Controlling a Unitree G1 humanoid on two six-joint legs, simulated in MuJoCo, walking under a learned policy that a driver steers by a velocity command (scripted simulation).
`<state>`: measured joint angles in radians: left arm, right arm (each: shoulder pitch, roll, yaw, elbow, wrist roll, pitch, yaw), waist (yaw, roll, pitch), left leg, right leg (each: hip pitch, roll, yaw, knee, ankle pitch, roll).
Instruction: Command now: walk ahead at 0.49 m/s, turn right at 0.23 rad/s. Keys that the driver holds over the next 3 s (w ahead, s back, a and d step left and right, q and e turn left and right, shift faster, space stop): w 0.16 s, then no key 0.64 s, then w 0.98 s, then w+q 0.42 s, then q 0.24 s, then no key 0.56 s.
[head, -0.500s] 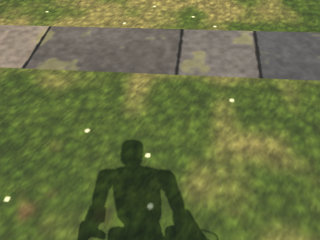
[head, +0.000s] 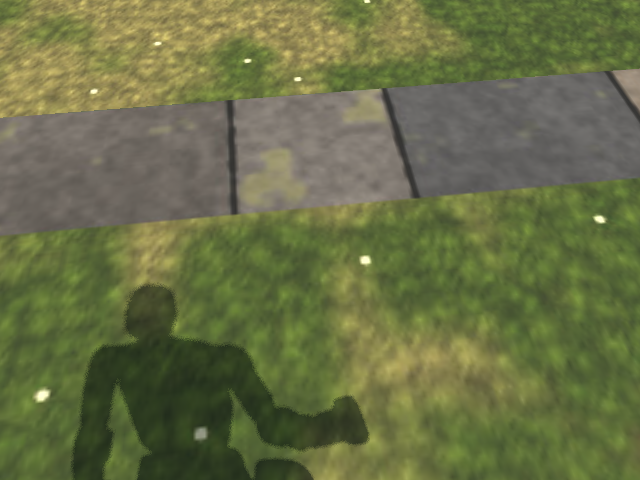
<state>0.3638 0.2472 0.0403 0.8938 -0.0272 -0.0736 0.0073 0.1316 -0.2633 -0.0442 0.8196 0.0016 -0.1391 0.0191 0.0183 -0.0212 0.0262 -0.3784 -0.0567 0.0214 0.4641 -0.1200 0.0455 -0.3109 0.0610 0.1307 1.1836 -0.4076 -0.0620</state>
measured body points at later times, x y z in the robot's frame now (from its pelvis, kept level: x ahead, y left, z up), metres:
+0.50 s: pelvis +0.22 -0.06 +0.00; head +0.26 -0.08 +0.45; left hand +0.40 +0.17 -0.10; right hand +0.27 -0.33 -0.15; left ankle +0.15 +0.09 -0.66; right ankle +0.31 -0.15 -0.73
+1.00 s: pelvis +0.30 -0.06 +0.00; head +0.31 -0.06 +0.45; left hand +0.37 +0.20 -0.14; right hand +0.31 -0.32 -0.14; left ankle +0.27 +0.08 -0.73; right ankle +0.31 -0.15 -0.73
